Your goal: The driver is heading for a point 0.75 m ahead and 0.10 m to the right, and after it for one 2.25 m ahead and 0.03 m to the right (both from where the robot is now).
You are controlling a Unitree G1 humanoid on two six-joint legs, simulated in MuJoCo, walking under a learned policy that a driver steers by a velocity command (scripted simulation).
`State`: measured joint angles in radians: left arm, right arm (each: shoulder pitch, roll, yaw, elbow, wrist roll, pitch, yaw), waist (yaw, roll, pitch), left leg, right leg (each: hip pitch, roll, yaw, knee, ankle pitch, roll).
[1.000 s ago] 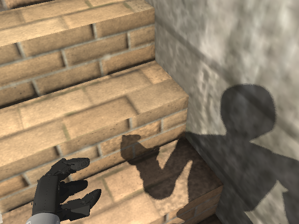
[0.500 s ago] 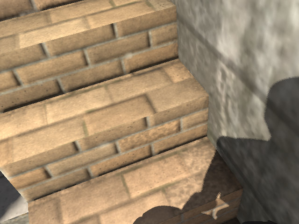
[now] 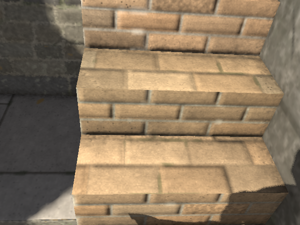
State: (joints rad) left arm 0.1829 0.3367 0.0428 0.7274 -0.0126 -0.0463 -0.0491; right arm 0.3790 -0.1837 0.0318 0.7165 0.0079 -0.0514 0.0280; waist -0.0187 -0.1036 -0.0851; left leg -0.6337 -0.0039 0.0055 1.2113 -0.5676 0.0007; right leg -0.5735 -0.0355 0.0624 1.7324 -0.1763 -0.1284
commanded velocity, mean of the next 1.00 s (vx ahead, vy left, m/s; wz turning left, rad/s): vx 0.47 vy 0.01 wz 0.22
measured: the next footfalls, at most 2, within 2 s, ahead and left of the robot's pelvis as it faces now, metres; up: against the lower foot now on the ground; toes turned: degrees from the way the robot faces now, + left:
right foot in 0.50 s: +0.37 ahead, -0.20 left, +0.21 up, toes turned +5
left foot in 1.18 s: +0.28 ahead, +0.00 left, +0.20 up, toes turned +14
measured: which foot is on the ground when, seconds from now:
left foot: down 0.00-0.44, up 0.46-1.00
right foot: up 0.00-0.48, down 0.50-1.00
